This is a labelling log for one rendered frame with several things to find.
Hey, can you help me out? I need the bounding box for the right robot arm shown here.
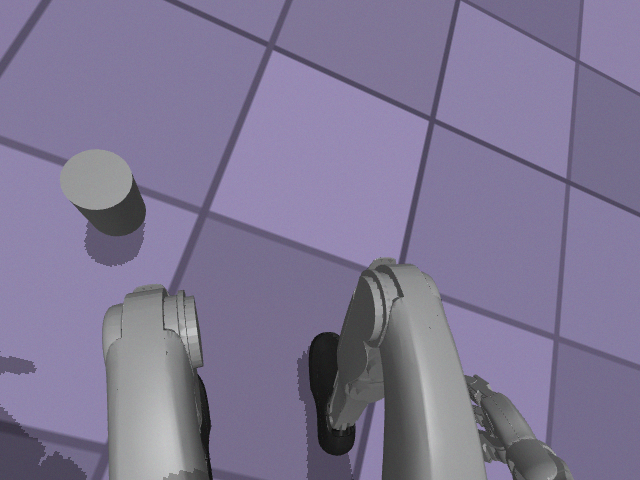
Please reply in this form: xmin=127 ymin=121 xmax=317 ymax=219
xmin=505 ymin=439 xmax=574 ymax=480

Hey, can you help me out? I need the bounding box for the right robot foot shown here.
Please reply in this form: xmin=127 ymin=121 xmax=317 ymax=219
xmin=309 ymin=332 xmax=355 ymax=456

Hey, can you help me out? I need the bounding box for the can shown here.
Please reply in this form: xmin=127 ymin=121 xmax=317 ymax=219
xmin=60 ymin=149 xmax=146 ymax=236

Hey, can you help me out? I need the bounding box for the right robot hand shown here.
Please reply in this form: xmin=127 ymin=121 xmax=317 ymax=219
xmin=464 ymin=375 xmax=537 ymax=464

